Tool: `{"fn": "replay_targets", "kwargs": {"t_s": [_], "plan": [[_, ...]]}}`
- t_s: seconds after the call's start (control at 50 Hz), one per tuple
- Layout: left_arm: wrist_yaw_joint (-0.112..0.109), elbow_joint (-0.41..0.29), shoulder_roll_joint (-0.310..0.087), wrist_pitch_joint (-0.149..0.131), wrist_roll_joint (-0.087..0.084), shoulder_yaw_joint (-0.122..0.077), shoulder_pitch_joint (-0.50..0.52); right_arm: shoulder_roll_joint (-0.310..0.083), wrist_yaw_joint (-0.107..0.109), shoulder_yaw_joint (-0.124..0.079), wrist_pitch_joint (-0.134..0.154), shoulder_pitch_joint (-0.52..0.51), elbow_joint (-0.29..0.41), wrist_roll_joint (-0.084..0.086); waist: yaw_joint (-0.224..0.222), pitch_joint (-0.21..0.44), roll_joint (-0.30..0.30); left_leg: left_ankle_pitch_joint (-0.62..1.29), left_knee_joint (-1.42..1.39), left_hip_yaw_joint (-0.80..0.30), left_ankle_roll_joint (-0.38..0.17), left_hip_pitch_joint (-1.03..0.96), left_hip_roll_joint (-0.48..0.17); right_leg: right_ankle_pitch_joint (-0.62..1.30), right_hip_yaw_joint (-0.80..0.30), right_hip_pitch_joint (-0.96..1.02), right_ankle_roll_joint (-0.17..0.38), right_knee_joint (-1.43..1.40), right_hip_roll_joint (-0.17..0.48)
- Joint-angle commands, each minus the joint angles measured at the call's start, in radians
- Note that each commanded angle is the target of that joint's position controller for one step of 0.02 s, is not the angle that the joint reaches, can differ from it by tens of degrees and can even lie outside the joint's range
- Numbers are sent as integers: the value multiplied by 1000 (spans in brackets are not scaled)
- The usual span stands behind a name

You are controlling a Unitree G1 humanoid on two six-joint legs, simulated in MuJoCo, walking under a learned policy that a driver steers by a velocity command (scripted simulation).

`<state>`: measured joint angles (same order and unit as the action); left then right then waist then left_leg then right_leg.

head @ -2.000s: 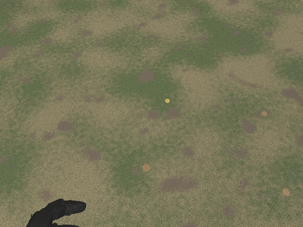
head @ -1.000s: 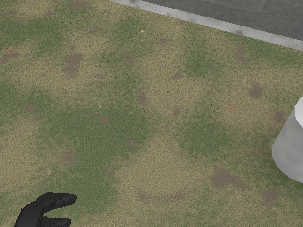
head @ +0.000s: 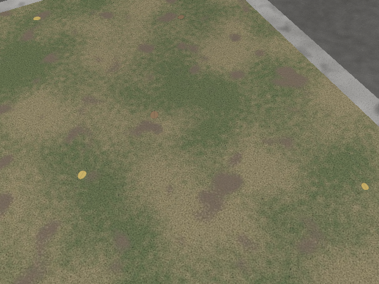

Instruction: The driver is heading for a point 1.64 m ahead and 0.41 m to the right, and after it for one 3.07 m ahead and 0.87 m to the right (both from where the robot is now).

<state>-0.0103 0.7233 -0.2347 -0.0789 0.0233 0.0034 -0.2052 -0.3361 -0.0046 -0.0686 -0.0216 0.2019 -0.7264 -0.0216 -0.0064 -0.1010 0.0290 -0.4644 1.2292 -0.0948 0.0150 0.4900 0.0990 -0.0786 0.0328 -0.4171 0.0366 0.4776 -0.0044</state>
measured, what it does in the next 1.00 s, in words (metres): steps on the spot, turning right: left foot, then right foot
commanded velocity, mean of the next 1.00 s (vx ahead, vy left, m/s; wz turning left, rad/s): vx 0.16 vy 0.00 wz -0.36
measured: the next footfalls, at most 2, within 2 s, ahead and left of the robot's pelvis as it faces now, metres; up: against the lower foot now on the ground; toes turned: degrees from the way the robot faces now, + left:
left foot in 0.22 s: +0.10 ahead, +0.10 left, +0.00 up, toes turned -1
right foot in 0.54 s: +0.04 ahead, -0.11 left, +0.00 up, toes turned -13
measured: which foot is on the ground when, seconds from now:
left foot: up 0.00-0.20, down 0.22-0.54, up 0.56-1.00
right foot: down 0.00-0.26, up 0.28-0.52, down 0.54-1.00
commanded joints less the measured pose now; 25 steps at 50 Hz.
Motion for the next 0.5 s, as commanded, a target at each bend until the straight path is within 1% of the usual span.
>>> {"fn": "replay_targets", "kwargs": {"t_s": [0.02,0.06,0.1,0.14,0.16,0.18,0.2,0.22,0.24,0.26,0.28,0.3,0.32,0.34,0.36,0.38,0.4,0.42,0.46,0.48,0.5], "plan": [[5,-20,-125,-10,5,-35,-64,-3,-7,5,-24,175,20,-6,55,270,-130,39,-96,1,8,-64,-22,740,-199,201,180,-117,251],[9,-13,-117,-5,7,-32,-37,13,-6,18,-29,147,23,-8,67,266,-157,94,-237,23,1,-124,-42,671,-140,143,169,-137,229],[14,-4,-117,6,5,-34,-30,20,-7,31,-33,105,22,-3,55,254,-194,149,-375,55,-5,-207,-57,523,-105,94,153,-160,203],[17,9,-125,24,4,-38,-50,16,-5,38,-37,66,19,-2,31,236,-204,160,-480,80,-10,-256,-61,310,-119,79,149,-167,200],[18,14,-131,36,1,-41,-57,19,-4,41,-37,57,17,-3,28,221,-197,172,-547,92,-17,-287,-62,178,-130,63,143,-163,199],[15,15,-135,48,-3,-43,-54,26,-2,46,-32,58,13,-6,36,201,-179,205,-647,103,-31,-339,-61,24,-136,25,124,-151,189],[11,20,-125,58,0,-40,-74,21,0,48,-25,45,13,-11,30,169,-149,206,-741,86,-50,-377,-70,-119,-150,-18,89,-146,176],[11,26,-79,63,4,-26,-104,13,7,55,-14,33,17,-23,19,144,-69,231,-852,-25,-72,-435,-159,-229,-168,-85,39,-134,151],[16,20,-28,65,-8,-16,-165,-57,20,47,-2,1,37,-31,-28,132,98,223,-953,-231,-116,-410,-346,-321,-94,-105,-10,-31,50],[11,32,-60,78,-22,-27,-167,-74,27,35,1,-47,35,-10,-27,102,168,149,-1001,-237,-178,-136,-405,-333,-42,82,-17,48,-9],[12,31,-101,86,-19,-44,-135,-59,31,35,4,-93,37,-5,-39,59,146,96,-999,-176,-169,-83,-350,-293,-50,127,-15,118,-16],[15,25,-118,90,-14,-59,-117,-68,38,27,6,-93,31,0,-31,40,160,125,-984,-136,-162,-97,-328,-280,-34,87,-11,184,-38],[14,26,-131,94,-13,-72,-124,-71,47,23,3,-90,32,-3,-28,47,167,247,-969,-108,-176,-142,-334,-313,-20,44,-10,278,-46],[14,25,-135,100,-7,-80,-136,-55,56,25,5,-74,31,1,-23,67,157,446,-934,-86,-204,-192,-361,-369,-21,13,-9,365,-35],[13,27,-116,104,-7,-81,-148,-41,59,24,4,-60,30,3,-21,94,118,613,-897,-62,-228,-248,-382,-411,-18,-12,-13,424,-25],[11,20,-95,106,-8,-80,-140,-33,62,23,3,-46,26,4,-15,115,87,698,-870,-41,-238,-299,-394,-427,-16,-30,-17,435,-9],[12,9,-79,108,-10,-77,-122,-30,63,19,2,-44,24,1,-8,126,83,725,-851,-17,-234,-332,-396,-428,-10,-34,-20,414,3],[16,-1,-71,111,-13,-76,-103,-33,63,14,-1,-49,25,-2,1,133,99,725,-835,6,-225,-350,-392,-424,-2,-25,-22,378,8],[28,-20,-76,119,-21,-79,-83,-49,58,1,-8,-55,27,-6,16,150,141,698,-808,39,-203,-368,-393,-404,20,17,-20,297,3],[34,-28,-80,122,-24,-82,-84,-61,55,-6,-10,-58,27,-5,16,158,148,671,-789,53,-188,-366,-397,-383,33,49,-14,246,-3],[38,-29,-78,122,-25,-83,-102,-72,52,-13,-13,-69,28,0,1,165,135,628,-751,80,-163,-348,-392,-323,52,103,-5,163,-15]]}}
